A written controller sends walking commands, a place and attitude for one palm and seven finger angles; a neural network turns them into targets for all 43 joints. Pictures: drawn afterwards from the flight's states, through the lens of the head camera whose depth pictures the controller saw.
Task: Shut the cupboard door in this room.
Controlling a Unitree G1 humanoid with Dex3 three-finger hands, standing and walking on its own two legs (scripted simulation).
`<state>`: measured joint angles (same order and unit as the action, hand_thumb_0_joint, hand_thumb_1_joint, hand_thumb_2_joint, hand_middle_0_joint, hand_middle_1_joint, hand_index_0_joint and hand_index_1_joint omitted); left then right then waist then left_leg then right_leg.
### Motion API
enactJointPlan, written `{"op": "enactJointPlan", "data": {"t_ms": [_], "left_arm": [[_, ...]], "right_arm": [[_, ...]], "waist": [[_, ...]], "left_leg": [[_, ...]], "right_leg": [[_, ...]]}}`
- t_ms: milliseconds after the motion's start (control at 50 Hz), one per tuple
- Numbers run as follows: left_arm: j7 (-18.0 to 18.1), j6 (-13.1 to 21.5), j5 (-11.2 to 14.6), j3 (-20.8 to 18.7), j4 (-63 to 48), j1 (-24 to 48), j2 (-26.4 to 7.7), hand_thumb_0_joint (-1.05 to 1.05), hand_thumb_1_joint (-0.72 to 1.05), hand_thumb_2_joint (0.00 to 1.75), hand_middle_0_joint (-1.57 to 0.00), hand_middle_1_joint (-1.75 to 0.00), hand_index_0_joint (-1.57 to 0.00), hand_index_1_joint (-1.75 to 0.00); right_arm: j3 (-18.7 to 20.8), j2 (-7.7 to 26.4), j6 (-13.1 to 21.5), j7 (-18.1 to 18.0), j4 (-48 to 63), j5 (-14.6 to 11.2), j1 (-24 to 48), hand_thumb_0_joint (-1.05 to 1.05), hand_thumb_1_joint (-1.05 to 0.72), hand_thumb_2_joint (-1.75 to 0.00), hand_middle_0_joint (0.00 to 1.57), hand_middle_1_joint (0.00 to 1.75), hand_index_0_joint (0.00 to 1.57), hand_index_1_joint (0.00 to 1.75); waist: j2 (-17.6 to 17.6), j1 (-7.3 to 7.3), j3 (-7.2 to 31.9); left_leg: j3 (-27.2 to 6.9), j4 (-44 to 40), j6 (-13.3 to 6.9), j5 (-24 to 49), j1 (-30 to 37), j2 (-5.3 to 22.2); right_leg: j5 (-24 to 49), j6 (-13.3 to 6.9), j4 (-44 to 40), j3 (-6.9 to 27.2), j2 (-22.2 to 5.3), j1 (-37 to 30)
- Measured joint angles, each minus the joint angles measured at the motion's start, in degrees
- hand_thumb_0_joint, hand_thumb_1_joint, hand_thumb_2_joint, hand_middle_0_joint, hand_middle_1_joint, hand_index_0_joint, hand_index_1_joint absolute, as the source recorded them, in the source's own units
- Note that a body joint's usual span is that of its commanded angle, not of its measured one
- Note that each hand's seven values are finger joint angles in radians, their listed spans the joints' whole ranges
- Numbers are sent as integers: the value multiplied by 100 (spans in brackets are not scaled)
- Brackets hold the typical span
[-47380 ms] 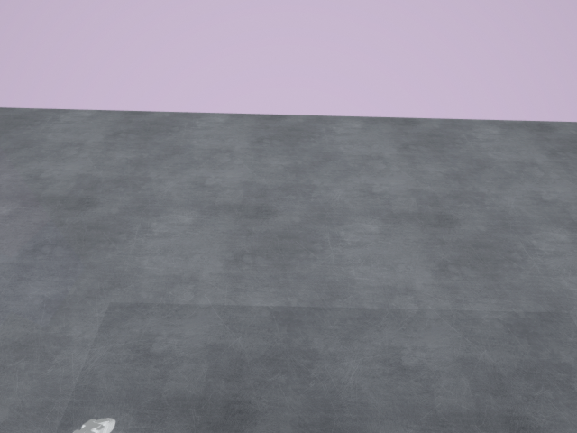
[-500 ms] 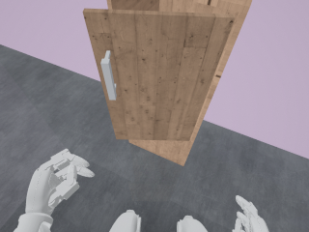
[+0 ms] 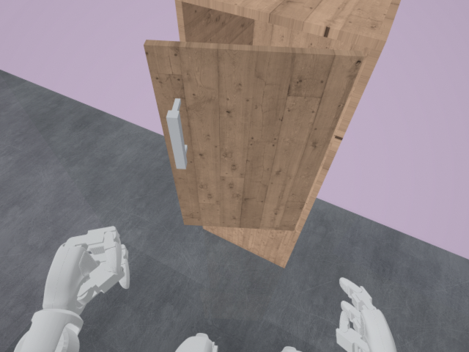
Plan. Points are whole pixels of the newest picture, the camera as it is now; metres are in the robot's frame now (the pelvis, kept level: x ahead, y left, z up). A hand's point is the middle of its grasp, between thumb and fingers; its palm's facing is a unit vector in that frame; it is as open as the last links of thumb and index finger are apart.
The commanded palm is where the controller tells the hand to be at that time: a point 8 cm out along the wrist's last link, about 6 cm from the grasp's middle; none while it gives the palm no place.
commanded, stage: raise the hand and make a fist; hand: left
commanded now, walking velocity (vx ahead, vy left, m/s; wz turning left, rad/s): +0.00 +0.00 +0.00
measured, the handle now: (179, 135) +0.50 +0.16 +0.07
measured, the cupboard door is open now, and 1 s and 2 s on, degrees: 24 24 24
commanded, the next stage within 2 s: bring the fist close to the handle in 0.48 s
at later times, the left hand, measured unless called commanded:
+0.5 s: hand (142, 266) +0.23 +0.16 +0.08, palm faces +0.03 -1.00 -0.03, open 3.1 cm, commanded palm +0.20 +0.21 +0.08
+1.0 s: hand (167, 228) +0.29 +0.13 +0.08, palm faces +0.00 -1.00 -0.03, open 3.1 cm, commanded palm +0.27 +0.19 +0.08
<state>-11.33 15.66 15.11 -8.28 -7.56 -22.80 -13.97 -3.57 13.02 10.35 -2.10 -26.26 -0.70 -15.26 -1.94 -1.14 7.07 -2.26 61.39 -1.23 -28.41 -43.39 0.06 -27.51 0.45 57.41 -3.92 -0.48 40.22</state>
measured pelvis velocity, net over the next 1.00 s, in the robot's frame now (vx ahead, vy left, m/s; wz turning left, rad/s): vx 0.00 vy -0.02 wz -0.01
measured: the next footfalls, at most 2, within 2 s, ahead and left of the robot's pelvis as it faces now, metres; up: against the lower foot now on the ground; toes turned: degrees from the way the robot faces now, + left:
none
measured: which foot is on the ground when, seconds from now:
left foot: down 0.00-1.00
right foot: down 0.00-1.00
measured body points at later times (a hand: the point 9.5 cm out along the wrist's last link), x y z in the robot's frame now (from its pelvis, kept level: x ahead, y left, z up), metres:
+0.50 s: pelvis +0.00 -0.03 +0.00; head +0.04 -0.03 +0.45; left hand +0.22 +0.21 +0.08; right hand +0.17 -0.27 -0.07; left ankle +0.02 +0.10 -0.67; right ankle +0.01 -0.13 -0.67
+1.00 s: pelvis +0.00 -0.02 +0.01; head +0.04 -0.03 +0.46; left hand +0.28 +0.19 +0.08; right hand +0.16 -0.25 -0.07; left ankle +0.02 +0.10 -0.67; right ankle +0.01 -0.13 -0.67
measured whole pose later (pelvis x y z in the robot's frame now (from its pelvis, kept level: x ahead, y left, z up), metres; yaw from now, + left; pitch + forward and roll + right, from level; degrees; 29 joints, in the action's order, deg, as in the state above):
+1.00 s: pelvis +0.00 -0.02 +0.01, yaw -1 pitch +10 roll -1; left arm -7.0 15.2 12.1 -5.3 5.3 -6.7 -11.2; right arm -2.4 13.8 9.2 -2.0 -30.2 -1.1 -15.4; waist -2.0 0.4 6.6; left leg -1.1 57.1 0.2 -26.5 -40.7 0.5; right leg -26.8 -0.9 56.2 -2.6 -0.1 39.5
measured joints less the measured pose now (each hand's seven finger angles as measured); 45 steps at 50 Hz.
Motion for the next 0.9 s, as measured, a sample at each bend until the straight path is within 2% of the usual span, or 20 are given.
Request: {"op": "enactJointPlan", "data": {"t_ms": [300, 440, 640, 760, 900], "left_arm": [[-64, 62, 123, -85, 314, 113, 34, 2, 90, 90, -130, -150, -129, -150], [-44, 235, 117, -61, 386, 117, 80, 2, 90, 90, -130, -150, -130, -150], [-93, 248, 106, -14, 430, 173, 112, 2, 90, 90, -130, -150, -130, -150], [-9, 207, 5, 132, 722, 751, 166, 2, 90, 90, -130, -150, -130, -150], [234, -41, -189, 293, 993, 1321, 245, 2, 90, 90, -130, -150, -130, -150]], "right_arm": [[194, 202, 5, -56, -209, -46, -202, 1, -90, -90, 20, 30, 20, 30], [222, 206, 8, -52, -230, -42, -138, 1, -91, -90, 20, 30, 20, 30], [185, 145, 7, -52, -216, -52, -38, 1, -91, -90, 20, 30, 20, 30], [146, 153, 52, -67, -290, -57, 37, 1, -91, -90, 20, 30, 20, 30], [121, 92, -27, -29, -346, -53, 35, 1, -91, -90, 20, 30, 20, 30]], "waist": [[0, 123, -43], [10, 100, -37], [-22, 58, -28], [-50, 31, -54], [-32, 108, -63]], "left_leg": [[35, -299, 138, 116, 248, 67], [23, -287, 187, 118, 223, 85], [3, -272, 197, 105, 223, 86], [-16, -181, 178, 97, 108, 58], [61, -300, 151, 145, 187, 44]], "right_leg": [[38, -133, -109, 40, 64, -127], [7, -179, -42, 30, 81, -75], [-8, -191, -31, 12, 84, -84], [-20, -176, 46, -6, 58, 12], [31, -151, -32, 71, 43, -25]]}}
